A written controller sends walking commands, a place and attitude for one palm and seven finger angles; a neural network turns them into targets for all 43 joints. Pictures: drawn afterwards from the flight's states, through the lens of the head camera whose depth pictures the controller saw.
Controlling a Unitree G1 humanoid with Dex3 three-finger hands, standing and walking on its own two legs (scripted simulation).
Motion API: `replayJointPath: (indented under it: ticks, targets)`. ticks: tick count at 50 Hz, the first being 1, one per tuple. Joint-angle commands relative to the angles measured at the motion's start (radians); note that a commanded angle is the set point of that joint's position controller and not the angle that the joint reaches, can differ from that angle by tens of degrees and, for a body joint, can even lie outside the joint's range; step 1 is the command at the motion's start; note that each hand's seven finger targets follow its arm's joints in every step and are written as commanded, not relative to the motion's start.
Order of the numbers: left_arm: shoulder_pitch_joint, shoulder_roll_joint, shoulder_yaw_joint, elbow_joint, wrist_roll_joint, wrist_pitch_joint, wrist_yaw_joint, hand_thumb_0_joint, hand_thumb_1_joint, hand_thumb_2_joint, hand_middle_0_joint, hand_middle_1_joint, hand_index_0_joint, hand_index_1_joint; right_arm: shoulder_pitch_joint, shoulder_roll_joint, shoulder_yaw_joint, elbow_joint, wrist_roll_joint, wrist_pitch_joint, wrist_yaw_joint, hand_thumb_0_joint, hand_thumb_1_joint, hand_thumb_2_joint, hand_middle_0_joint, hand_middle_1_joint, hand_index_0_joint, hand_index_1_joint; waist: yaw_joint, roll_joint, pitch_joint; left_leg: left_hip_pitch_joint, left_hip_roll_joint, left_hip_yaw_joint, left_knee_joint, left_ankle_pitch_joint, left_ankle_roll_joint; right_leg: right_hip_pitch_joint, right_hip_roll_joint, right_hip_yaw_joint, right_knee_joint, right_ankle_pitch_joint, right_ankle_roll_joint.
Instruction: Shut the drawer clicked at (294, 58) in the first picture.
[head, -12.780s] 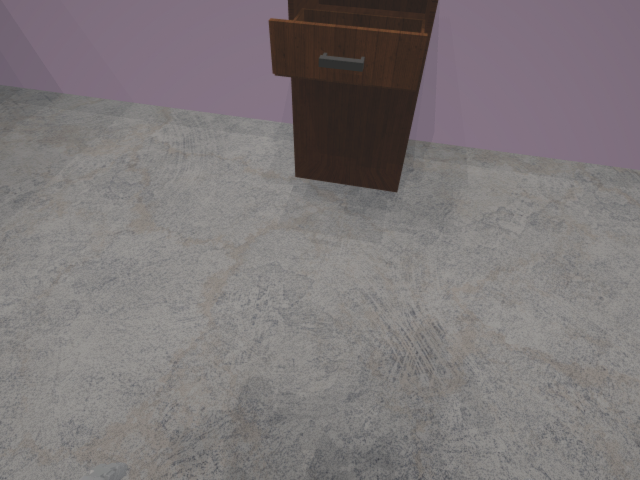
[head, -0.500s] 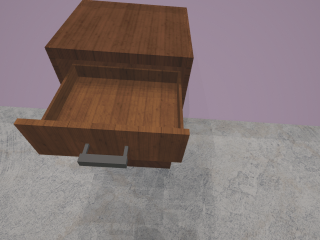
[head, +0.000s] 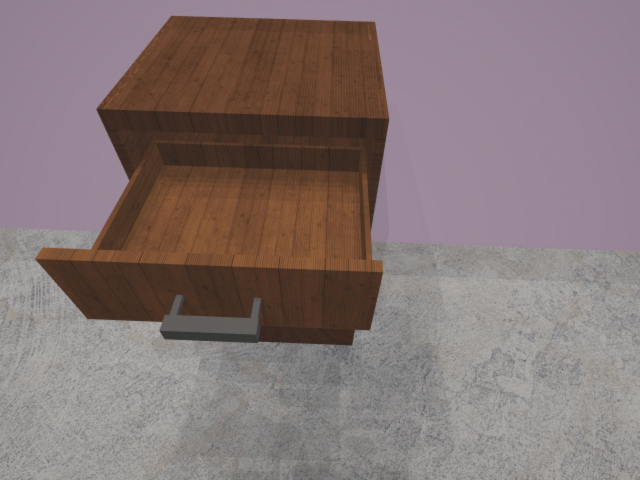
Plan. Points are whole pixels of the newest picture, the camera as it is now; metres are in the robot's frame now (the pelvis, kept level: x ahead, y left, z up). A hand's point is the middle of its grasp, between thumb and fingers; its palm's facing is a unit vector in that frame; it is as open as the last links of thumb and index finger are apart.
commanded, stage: look again from close up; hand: left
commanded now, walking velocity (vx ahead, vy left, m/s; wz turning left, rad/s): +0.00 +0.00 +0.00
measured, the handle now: (214, 315) +0.34 +0.17 -0.02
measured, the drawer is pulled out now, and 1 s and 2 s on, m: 0.30 0.30 0.30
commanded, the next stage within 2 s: raise the hand and make a fist in 0.16 s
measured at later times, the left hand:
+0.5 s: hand (204, 418) +0.19 +0.15 +0.00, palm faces +0.13 -0.99 -0.06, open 6.9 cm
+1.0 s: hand (210, 445) +0.16 +0.14 +0.00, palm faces -0.01 -1.00 -0.06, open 4.3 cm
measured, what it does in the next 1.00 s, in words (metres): lowers itself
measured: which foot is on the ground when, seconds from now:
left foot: down 0.00-1.00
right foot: down 0.00-1.00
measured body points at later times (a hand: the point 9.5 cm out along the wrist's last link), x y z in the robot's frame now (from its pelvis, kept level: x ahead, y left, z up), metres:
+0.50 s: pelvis -0.01 -0.03 -0.03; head +0.00 -0.04 +0.42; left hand +0.18 +0.20 +0.01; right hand +0.14 -0.27 -0.12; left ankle +0.03 +0.08 -0.73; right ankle -0.02 -0.11 -0.73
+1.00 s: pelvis -0.01 -0.06 -0.05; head +0.02 -0.07 +0.40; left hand +0.16 +0.19 +0.01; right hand +0.16 -0.29 -0.14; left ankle +0.03 +0.08 -0.73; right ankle -0.02 -0.12 -0.73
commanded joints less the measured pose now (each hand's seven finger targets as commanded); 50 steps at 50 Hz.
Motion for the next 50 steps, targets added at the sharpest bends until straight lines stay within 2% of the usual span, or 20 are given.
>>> replayJointPath:
  ticks: [1, 12, 13, 14, 15, 16, 17, 18, 20, 21, 23, 24, 26, 29, 32, 36, 39, 43, 46, 50]
  targets:
    - [0.080, 0.098, 0.014, -0.040, -0.001, -0.008, 0.005, 0.000, 0.900, 0.900, -0.200, -0.300, -0.200, -0.300, 0.025, -0.103, -0.013, -0.043, 0.005, -0.026, 0.001, 0.000, -0.900, -0.900, 0.200, 0.300, 0.200, 0.300, 0.016, -0.017, 0.038, 0.057, 0.119, -0.143, -0.149, 0.144, 0.007, -0.085, -0.044, 0.061, -0.103, 0.130, -0.064]
    - [0.084, 0.115, 0.014, -0.044, -0.001, -0.012, 0.006, 0.000, 0.900, 0.900, -0.200, -0.300, -0.200, -0.300, 0.000, -0.103, -0.011, -0.023, 0.010, -0.032, -0.003, 0.000, -0.900, -0.900, 0.200, 0.300, 0.200, 0.300, 0.013, -0.010, -0.011, 0.140, 0.122, -0.117, -0.131, 0.291, -0.002, -0.051, -0.062, 0.077, -0.126, 0.252, -0.054]
    - [0.110, 0.117, 0.017, -0.020, 0.014, -0.029, 0.039, 0.000, 0.900, 0.900, -0.200, -0.300, -0.200, -0.300, -0.042, -0.130, -0.016, -0.078, 0.014, -0.033, -0.004, 0.000, -0.900, -0.900, 0.200, 0.300, 0.200, 0.300, 0.020, -0.030, 0.033, 0.113, 0.144, -0.107, 0.042, 0.450, -0.022, -0.110, -0.080, 0.125, -0.140, 0.499, -0.043]
    - [-0.602, 0.398, 0.240, -1.610, -0.167, -0.228, 0.048, 0.000, 0.900, 0.900, -0.220, -0.322, -0.220, -0.322, 0.015, -0.268, -0.070, -0.384, 0.052, -0.174, -0.027, 0.000, -0.900, -0.900, 0.200, 0.300, 0.200, 0.300, -0.083, 0.181, -0.513, 0.434, 0.062, -0.104, -0.072, 0.595, -0.037, -0.114, 0.007, -0.032, -0.005, 0.577, -0.066]
    - [-0.063, 0.274, 0.164, -1.362, -0.098, -0.182, 0.077, 0.000, 0.900, 0.900, -0.240, -0.343, -0.240, -0.343, -0.044, -0.168, -0.017, -0.338, 0.039, -0.289, -0.067, 0.000, -0.900, -0.900, 0.200, 0.300, 0.200, 0.300, 0.012, 0.369, -0.502, 0.639, 0.146, -0.164, -0.152, 0.739, -0.044, -0.220, 0.049, -0.051, 0.165, 0.255, -0.066]
    - [0.237, 0.057, 0.033, -1.187, -0.133, -0.052, 0.103, 0.000, 0.900, 0.900, -0.260, -0.365, -0.260, -0.365, -0.055, -0.139, -0.034, -0.313, 0.048, -0.316, -0.052, 0.000, -0.900, -0.900, 0.200, 0.300, 0.200, 0.300, -0.016, 0.318, -0.385, 0.463, 0.105, -0.164, -0.180, 0.662, -0.097, -0.280, 0.056, -0.046, 0.257, 0.055, -0.052]
    - [0.195, -0.043, -0.019, -1.126, -0.152, -0.035, 0.082, 0.000, 0.900, 0.900, -0.280, -0.387, -0.280, -0.387, -0.021, -0.134, -0.045, -0.294, 0.054, -0.314, -0.037, 0.000, -0.900, -0.900, 0.200, 0.300, 0.200, 0.300, -0.034, 0.154, -0.198, 0.321, 0.104, -0.127, -0.148, 0.576, -0.079, -0.334, 0.038, -0.047, 0.244, 0.023, -0.041]
    - [0.122, -0.029, -0.007, -1.147, -0.152, -0.072, 0.057, 0.000, 0.900, 0.900, -0.300, -0.408, -0.300, -0.408, -0.056, -0.154, -0.063, -0.347, 0.040, -0.309, -0.025, 0.000, -0.900, -0.900, 0.200, 0.300, 0.200, 0.300, -0.048, 0.047, -0.050, 0.156, 0.098, -0.130, -0.086, 0.376, -0.066, -0.396, 0.039, -0.072, 0.168, -0.027, -0.039]
    - [0.311, -0.020, 0.066, -1.008, -0.176, -0.185, -0.019, 0.000, 0.900, 0.900, -0.340, -0.452, -0.340, -0.452, -0.098, -0.173, -0.080, -0.417, 0.024, -0.296, -0.017, 0.000, -0.900, -0.900, 0.200, 0.300, 0.200, 0.300, -0.008, -0.144, -0.049, -0.077, 0.054, -0.099, 0.054, 0.056, -0.053, -0.417, 0.055, -0.099, 0.065, 0.030, -0.045]
    - [0.425, -0.003, 0.101, -0.961, -0.187, -0.250, -0.066, 0.000, 0.900, 0.900, -0.360, -0.473, -0.360, -0.473, -0.120, -0.174, -0.081, -0.449, 0.028, -0.290, -0.007, 0.000, -0.900, -0.900, 0.200, 0.300, 0.200, 0.300, 0.019, -0.117, -0.098, -0.137, 0.035, -0.079, 0.103, 0.051, -0.056, -0.403, 0.056, -0.092, 0.096, 0.059, -0.053]
    - [0.468, 0.001, 0.145, -0.920, -0.231, -0.410, -0.179, 0.000, 0.900, 0.900, -0.400, -0.517, -0.400, -0.517, -0.180, -0.167, -0.092, -0.487, 0.024, -0.274, -0.004, 0.000, -0.900, -0.900, 0.200, 0.300, 0.200, 0.300, 0.039, -0.279, -0.135, -0.301, 0.034, -0.054, 0.233, 0.045, -0.059, -0.486, 0.053, -0.065, 0.228, 0.116, -0.045]
    - [0.447, -0.016, 0.120, -0.928, -0.247, -0.493, -0.244, 0.000, 0.900, 0.900, -0.420, -0.538, -0.420, -0.538, -0.202, -0.171, -0.095, -0.512, 0.025, -0.275, 0.000, 0.000, -0.900, -0.900, 0.200, 0.300, 0.200, 0.300, 0.035, -0.302, -0.131, -0.387, 0.028, -0.046, 0.284, -0.006, -0.060, -0.532, 0.044, -0.033, 0.267, 0.083, -0.037]
    - [0.425, 0.077, 0.207, -0.922, -0.268, -0.599, -0.340, 0.000, 0.900, 0.900, -0.460, -0.582, -0.460, -0.582, -0.209, -0.165, -0.107, -0.550, 0.045, -0.275, 0.012, 0.000, -0.900, -0.900, 0.200, 0.300, 0.200, 0.300, 0.049, -0.172, -0.154, -0.466, 0.024, -0.039, 0.351, -0.068, -0.067, -0.560, 0.020, 0.047, 0.297, 0.015, -0.042]
    - [0.362, 0.162, 0.276, -1.142, -0.309, -0.567, -0.353, 0.000, 0.900, 0.900, -0.520, -0.647, -0.520, -0.647, -0.245, -0.157, -0.097, -0.667, 0.060, -0.249, -0.013, 0.000, -0.900, -0.900, 0.200, 0.300, 0.200, 0.300, 0.065, -0.025, -0.267, -0.473, 0.008, -0.005, 0.387, -0.143, -0.046, -0.527, 0.007, 0.129, 0.279, -0.176, -0.039]
    - [0.211, 0.200, 0.298, -1.360, -0.319, -0.540, -0.290, 0.000, 0.900, 0.900, -0.580, -0.712, -0.580, -0.712, -0.166, -0.137, -0.090, -0.689, 0.062, -0.229, -0.045, 0.000, -0.900, -0.900, 0.200, 0.300, 0.200, 0.300, 0.022, 0.033, -0.303, -0.446, 0.023, -0.025, 0.429, -0.158, -0.029, -0.555, 0.007, 0.179, 0.242, -0.250, -0.029]
    - [0.133, 0.186, 0.241, -1.414, -0.307, -0.577, -0.279, 0.000, 0.900, 0.900, -0.660, -0.798, -0.660, -0.798, -0.105, -0.138, -0.072, -0.653, 0.055, -0.245, -0.067, 0.000, -0.900, -0.900, 0.200, 0.300, 0.200, 0.300, -0.043, 0.002, -0.263, -0.441, 0.042, -0.055, 0.475, -0.110, -0.019, -0.581, 0.004, 0.199, 0.223, -0.111, 0.001]
    - [0.166, 0.174, 0.213, -1.308, -0.318, -0.552, -0.359, 0.000, 0.900, 0.900, -0.720, -0.863, -0.720, -0.863, -0.100, -0.152, -0.061, -0.620, 0.063, -0.267, -0.072, 0.000, -0.900, -0.900, 0.200, 0.300, 0.200, 0.300, -0.054, 0.007, -0.233, -0.451, 0.046, -0.075, 0.469, -0.082, -0.018, -0.554, -0.008, 0.203, 0.220, 0.014, 0.023]
    - [0.267, 0.200, 0.273, -1.242, -0.343, -0.439, -0.414, 0.000, 0.900, 0.900, -0.800, -0.950, -0.800, -0.950, -0.112, -0.159, -0.062, -0.620, 0.075, -0.270, -0.071, 0.000, -0.900, -0.900, 0.200, 0.300, 0.200, 0.300, -0.008, -0.040, -0.291, -0.409, 0.038, -0.086, 0.415, -0.026, -0.016, -0.431, -0.026, 0.200, 0.199, 0.137, 0.048]
    - [0.332, 0.226, 0.356, -1.223, -0.355, -0.386, -0.383, 0.000, 0.900, 0.900, -0.860, -1.015, -0.860, -1.015, -0.137, -0.146, -0.065, -0.610, 0.071, -0.258, -0.071, 0.000, -0.900, -0.900, 0.200, 0.300, 0.200, 0.300, 0.028, -0.090, -0.299, -0.392, 0.036, -0.089, 0.382, 0.013, -0.022, -0.357, -0.034, 0.191, 0.198, 0.254, 0.067]
    - [0.384, 0.157, 0.312, -1.304, -0.363, -0.426, -0.352, 0.000, 0.900, 0.900, -0.940, -1.102, -0.940, -1.102, -0.126, -0.131, -0.072, -0.621, 0.067, -0.257, -0.059, 0.000, -0.900, -0.900, 0.200, 0.300, 0.200, 0.300, 0.035, -0.085, -0.301, -0.345, 0.032, -0.077, 0.333, 0.062, -0.026, -0.337, -0.020, 0.135, 0.230, 0.376, 0.057]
